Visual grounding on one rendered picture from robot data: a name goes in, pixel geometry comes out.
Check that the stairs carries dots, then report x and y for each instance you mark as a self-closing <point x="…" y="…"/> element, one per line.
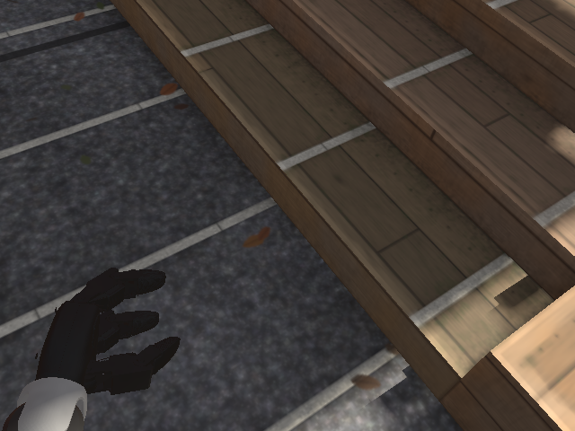
<point x="424" y="148"/>

